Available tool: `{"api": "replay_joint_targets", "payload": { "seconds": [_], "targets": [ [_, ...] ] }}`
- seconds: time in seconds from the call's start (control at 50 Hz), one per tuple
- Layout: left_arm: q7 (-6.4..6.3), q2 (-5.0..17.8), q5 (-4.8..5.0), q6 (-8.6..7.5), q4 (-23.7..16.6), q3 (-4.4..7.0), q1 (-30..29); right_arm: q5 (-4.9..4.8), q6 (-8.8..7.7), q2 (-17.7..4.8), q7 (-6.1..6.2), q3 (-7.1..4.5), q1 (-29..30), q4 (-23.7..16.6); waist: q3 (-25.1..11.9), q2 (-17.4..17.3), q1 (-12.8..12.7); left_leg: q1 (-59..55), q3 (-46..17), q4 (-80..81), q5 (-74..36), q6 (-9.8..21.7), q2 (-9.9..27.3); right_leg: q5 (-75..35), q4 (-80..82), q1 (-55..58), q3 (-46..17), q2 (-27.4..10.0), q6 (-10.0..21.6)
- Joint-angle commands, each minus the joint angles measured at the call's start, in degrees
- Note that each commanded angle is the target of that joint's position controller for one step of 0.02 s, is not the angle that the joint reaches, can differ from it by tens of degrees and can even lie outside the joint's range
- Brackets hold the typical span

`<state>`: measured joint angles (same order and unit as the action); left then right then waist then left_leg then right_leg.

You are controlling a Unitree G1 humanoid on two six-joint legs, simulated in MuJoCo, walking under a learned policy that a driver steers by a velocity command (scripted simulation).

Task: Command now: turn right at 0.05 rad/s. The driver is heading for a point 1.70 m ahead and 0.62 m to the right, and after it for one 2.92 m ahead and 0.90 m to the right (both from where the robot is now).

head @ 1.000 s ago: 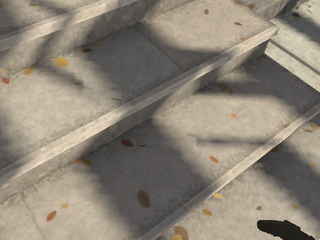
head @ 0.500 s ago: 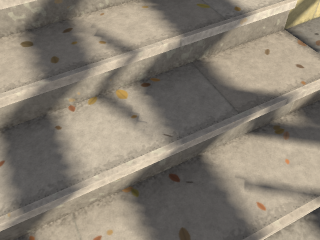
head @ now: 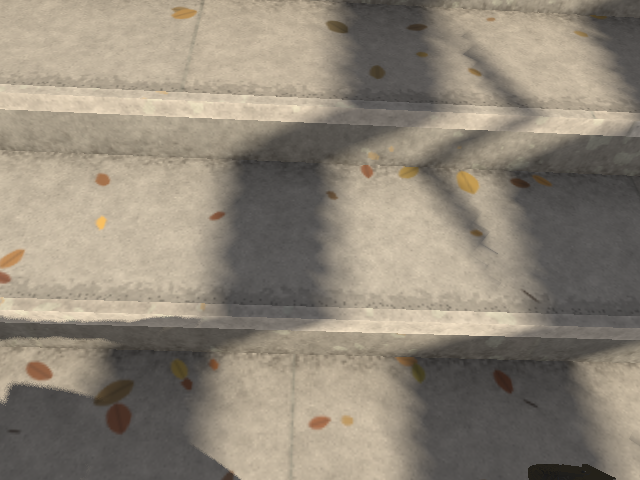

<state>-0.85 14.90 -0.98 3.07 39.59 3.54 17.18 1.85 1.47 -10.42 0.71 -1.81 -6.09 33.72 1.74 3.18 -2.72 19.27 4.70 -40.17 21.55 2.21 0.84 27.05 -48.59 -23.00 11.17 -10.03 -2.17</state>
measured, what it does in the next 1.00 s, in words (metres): steps on the spot, turning right: right foot, then left foot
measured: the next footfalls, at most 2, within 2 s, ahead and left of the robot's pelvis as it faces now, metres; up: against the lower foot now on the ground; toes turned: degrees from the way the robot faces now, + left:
right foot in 0.42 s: +0.01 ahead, -0.12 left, +0.00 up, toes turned -25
left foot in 1.00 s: +0.11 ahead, +0.04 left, +0.00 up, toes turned -37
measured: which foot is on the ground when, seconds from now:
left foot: down 0.00-0.44, up 0.46-0.98, down 1.00-1.00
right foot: up 0.00-0.40, down 0.42-1.00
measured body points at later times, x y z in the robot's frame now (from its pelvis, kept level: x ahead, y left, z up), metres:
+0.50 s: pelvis -0.02 -0.02 +0.00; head +0.00 -0.06 +0.44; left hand +0.25 +0.16 -0.07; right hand -0.02 -0.32 -0.13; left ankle -0.01 +0.11 -0.67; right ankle -0.02 -0.10 -0.72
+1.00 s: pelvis +0.02 -0.02 +0.02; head +0.03 -0.02 +0.46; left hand +0.28 +0.05 -0.08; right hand -0.02 -0.29 -0.09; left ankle +0.08 +0.06 -0.72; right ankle -0.02 -0.10 -0.72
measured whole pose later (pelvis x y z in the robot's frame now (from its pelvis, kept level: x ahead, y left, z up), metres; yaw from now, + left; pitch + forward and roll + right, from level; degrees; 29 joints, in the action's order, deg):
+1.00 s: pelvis +0.02 -0.02 +0.02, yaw -35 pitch +1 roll -1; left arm -1.3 8.8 -1.6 -0.6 35.0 0.4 10.8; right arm 1.7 3.5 -11.0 2.3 -0.9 -11.9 39.0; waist -0.2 -0.2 1.1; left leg 16.2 -1.5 -30.7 15.3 1.0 -1.0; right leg 13.5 -30.0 -16.8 -7.6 8.3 3.5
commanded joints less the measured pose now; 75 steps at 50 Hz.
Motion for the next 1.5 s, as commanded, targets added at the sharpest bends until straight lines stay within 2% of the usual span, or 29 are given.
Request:
{"api": "replay_joint_targets", "payload": {
  "seconds": [0.02, 0.12, 0.22, 0.4, 0.42, 0.44, 0.46, 0.48, 0.5, 0.54, 0.6, 0.74, 0.82, 0.9, 0.94, 0.98, 1.0, 1.02, 1.04, 1.14, 1.26, 1.34, 1.36, 1.38, 1.4, 1.42, 1.44, 1.46, 1.5],
  "targets": [
    [1.34, -0.8, 1.01, 0.12, -4.7, -0.98, -5.3, 0.78, -1.29, -4.1, 1.99, 0.28, -0.9, -4.2, -2.5, -17.1, 3.6, -4.7, -14.5, 23.6, -20.0, 7.9, 17.6, 0.4, -6.9, -5.1, -9.4, 3.3, -1.2],
    [1.05, 3.0, -0.32, -0.43, -1.7, 2.50, -2.3, 0.74, -2.24, -7.5, 2.84, -0.96, -4.5, -4.6, -4.5, -9.3, 3.4, -11.9, -5.8, 16.5, -38.5, 8.8, 17.6, -1.5, -24.3, -11.6, -10.6, 9.1, -0.3],
    [1.77, 0.3, -1.21, 0.33, -5.4, 2.28, -9.4, 0.61, -1.31, -5.5, 4.16, -1.19, -9.4, -3.6, -1.8, -11.5, 6.0, -14.1, -6.5, 17.6, -15.8, 10.0, 19.7, -3.1, -17.7, -18.9, -8.7, 8.2, -1.4],
    [3.12, 1.8, 0.68, 0.48, -8.4, 2.53, -8.6, 0.62, -1.70, -11.1, 2.35, -3.64, -5.5, -1.5, -5.0, -11.3, 2.5, -6.1, 3.7, 11.5, -15.6, 3.0, 21.5, -3.8, 10.0, 3.2, -2.5, 8.6, 3.5],
    [3.01, 2.7, 0.56, -0.43, -6.8, 2.75, -4.8, 0.42, -0.73, -11.4, 1.86, -3.94, -8.1, 0.3, -6.5, -6.1, 1.1, -2.9, 7.0, 4.5, -11.2, 0.4, 18.5, -9.2, 17.9, 11.0, -4.2, 10.1, 4.3],
    [2.48, 6.5, -0.33, -1.58, -5.4, 3.83, 0.4, 0.48, 0.16, -9.6, 1.28, -3.63, -8.8, 0.4, -7.3, 5.1, -1.4, 6.4, 10.3, -10.0, 0.2, -2.9, 13.6, -14.9, 25.6, 19.9, -15.9, 4.7, 6.3],
    [1.34, 15.2, 0.26, -1.51, -7.6, 6.11, 1.7, -0.35, 0.74, -6.9, 1.09, -2.62, -1.4, -6.9, -7.3, 21.1, -3.2, 24.6, 6.3, -22.3, 19.4, -7.8, 2.1, -29.9, 30.1, 22.3, -44.2, -7.9, 15.2],
    [0.79, 14.6, 0.47, -1.42, -9.0, 6.33, 1.3, 0.00, 1.11, -8.2, 1.32, -2.81, -2.4, -5.4, -11.0, 10.7, -3.7, 23.6, -4.0, -35.1, 17.9, -8.1, 2.7, -32.6, 30.7, 22.7, -45.0, -10.3, 20.0],
    [0.37, 12.9, -0.24, -1.38, -9.6, 5.18, -0.9, 0.44, 1.01, -8.4, 1.14, -2.57, -1.9, -4.6, -8.0, 4.5, -1.6, 26.2, -7.5, -35.9, 10.8, -7.4, 3.5, -23.0, 29.4, 19.7, -41.0, -8.9, 20.2],
    [-0.52, 9.4, -0.27, -1.24, -11.4, 3.73, -7.1, 1.11, 0.29, -8.8, 1.39, -2.49, 0.5, -4.4, -3.1, 2.3, 1.0, 26.4, -8.5, -33.0, -0.4, -6.5, 4.3, -15.9, 30.0, 14.6, -35.0, -2.4, 15.8],
    [-0.50, 8.0, 0.19, -2.18, -11.8, 3.13, -7.3, 1.46, 1.30, -9.0, 1.31, -2.46, -1.9, -2.7, -5.5, 0.1, 2.4, 23.7, -8.7, -34.1, -6.4, -6.0, 1.9, -23.8, 28.4, 13.1, -32.9, 1.2, 13.0],
    [-1.47, 8.4, 0.04, -2.88, -11.3, 3.12, -4.4, 0.56, 2.25, -7.5, 1.44, -1.24, 1.4, -4.1, -5.8, 1.6, 1.5, 24.7, -10.2, -28.8, -6.7, -5.1, -1.5, -18.2, 28.3, 13.1, -39.7, 4.5, 12.9],
    [-1.66, 4.7, -0.58, -3.70, -11.6, 1.36, -4.6, 0.18, 1.57, -7.1, 2.54, -0.91, 1.3, -2.4, -9.0, 1.8, 0.2, 21.1, -7.8, -25.8, -4.5, -4.8, -0.8, -30.4, 26.4, 16.1, -37.1, 1.7, 13.7],
    [-1.24, -1.0, -1.45, -3.58, -8.6, -1.53, -4.4, -0.66, 1.86, -2.5, 1.70, 0.65, -0.8, 0.6, -8.1, 8.8, 0.2, -0.2, -4.3, -5.0, 3.7, -2.9, -0.8, -25.4, 29.6, 8.2, -29.4, 4.3, 11.8],
    [-0.55, -0.3, -0.94, -3.74, -6.3, -1.56, -3.6, -1.03, 2.04, -3.0, 1.50, 0.19, -3.2, 1.8, -4.8, 7.7, 1.8, -8.5, -3.5, 8.2, -1.8, -1.4, -2.0, -20.1, 30.0, 5.0, -29.1, 4.0, 11.8],
    [-0.59, 2.6, -0.40, -4.28, -6.0, -0.30, -3.3, 0.05, 0.71, -6.0, 1.75, -0.63, -1.2, 0.0, -2.2, 2.2, 2.3, -10.6, -7.9, 17.1, -8.3, -0.4, -1.4, -21.3, 24.8, 3.4, -27.2, 5.5, 8.5],
    [-0.58, 2.7, -0.44, -4.80, -7.1, 0.00, -3.3, 0.86, -0.44, -9.6, 1.86, -1.33, -2.5, -0.9, -3.9, -4.9, 2.1, -12.9, -17.7, 18.1, -18.7, 1.0, 6.1, -19.4, 17.1, 1.0, -23.5, 8.3, 6.2],
    [-0.48, 1.7, 0.08, -4.56, -8.6, -0.09, -3.5, 0.34, -1.16, -13.7, 1.51, -2.71, -2.4, -0.7, -3.6, -15.2, 0.6, -13.0, -27.6, 18.3, -32.2, 7.5, 12.8, -8.2, 10.6, -5.8, -15.3, 15.4, 3.6],
    [-0.62, 3.1, -0.34, -3.94, -8.9, 0.19, -5.9, 0.44, -1.68, -12.2, 0.86, -3.31, -6.9, 0.1, -4.1, -18.5, 3.7, -11.6, -34.5, 19.4, -36.7, 13.1, 16.9, 0.6, 3.8, -7.6, -13.0, 15.3, 2.0],
    [0.91, 0.5, -0.60, -3.14, -8.9, -0.01, -10.5, -0.12, -0.18, -10.1, 1.58, -4.72, -5.3, -0.8, -5.7, -9.7, 2.9, -9.2, -27.8, 17.1, -23.9, 9.2, 5.7, -2.7, -11.1, -13.3, -14.5, 14.2, -0.7],
    [0.49, -1.0, 0.50, -2.53, -9.9, -1.31, -14.1, 0.53, 1.10, -11.0, 1.97, -5.89, -9.1, -1.4, -8.1, -12.7, 5.6, -9.9, -33.4, 15.3, -20.9, 8.2, 3.4, 1.5, -1.2, -11.9, -11.8, 16.5, 0.7],
    [-0.56, 0.9, 1.69, -3.30, -8.5, -0.87, -8.1, 0.12, 1.06, -12.0, 1.51, -6.68, -5.1, -2.9, -8.9, -14.5, 2.4, -2.9, -35.3, 13.3, -25.0, 5.2, 1.1, -3.9, 13.8, 2.2, -12.2, 17.4, 2.2],
    [-1.16, 0.7, 1.67, -3.37, -7.3, -0.74, -4.8, -0.54, 1.00, -11.8, 1.42, -6.69, -2.7, -3.2, -9.0, -12.4, 0.1, 2.2, -33.8, 11.3, -20.6, 3.0, -1.1, -11.0, 23.2, 10.8, -11.4, 17.0, 2.2],
    [-1.88, 3.9, 0.72, -3.53, -6.6, 0.04, -2.9, -1.28, 0.72, -9.5, 1.32, -6.34, -3.7, -3.3, -9.9, -3.9, -0.4, 12.8, -28.4, 3.1, -2.2, -0.3, -5.6, -13.2, 29.9, 22.3, -18.6, 9.1, 3.6],
    [-2.40, 10.7, -0.74, -3.20, -8.6, 1.12, -5.7, -2.02, 0.61, -4.8, 1.71, -5.38, -7.4, -4.9, -11.2, 15.1, 1.2, 25.2, -11.8, -18.7, 16.8, -3.4, -13.4, -13.3, 34.5, 25.9, -37.9, -11.6, 9.8],
    [-2.73, 6.2, -1.60, -2.81, -10.9, 0.57, -8.0, 0.52, 0.39, -11.5, 2.38, -6.50, -9.2, -3.2, -12.2, 8.3, 1.7, 23.2, -8.3, -34.3, 14.8, -4.9, -7.2, -18.4, 34.1, 17.0, -39.6, -15.7, 13.8],
    [-2.75, 1.2, -2.24, -3.01, -11.7, -1.08, -11.1, 0.95, 0.14, -12.2, 1.79, -6.76, -8.3, -2.3, -8.8, 4.9, 3.6, 20.4, -8.2, -41.0, 10.1, -5.0, -4.2, -16.6, 32.4, 10.8, -36.0, -11.8, 14.3],
    [-2.57, -0.3, -2.02, -3.67, -11.6, -1.77, -13.3, 1.03, 0.36, -12.3, 1.00, -6.60, -6.8, -1.8, -4.4, -1.0, 4.6, 20.4, -8.9, -43.0, 4.7, -5.1, -2.5, -14.1, 32.6, 6.7, -28.7, -7.1, 13.4],
    [-2.93, 1.3, -1.48, -4.76, -11.3, -1.59, -14.0, 0.45, 1.56, -11.4, -0.85, -6.20, -7.4, -0.5, -2.4, -0.8, 5.1, 23.1, -7.9, -44.3, -1.9, -5.8, -1.5, -18.8, 31.0, 9.1, -20.5, -2.0, 11.7]
  ]
}}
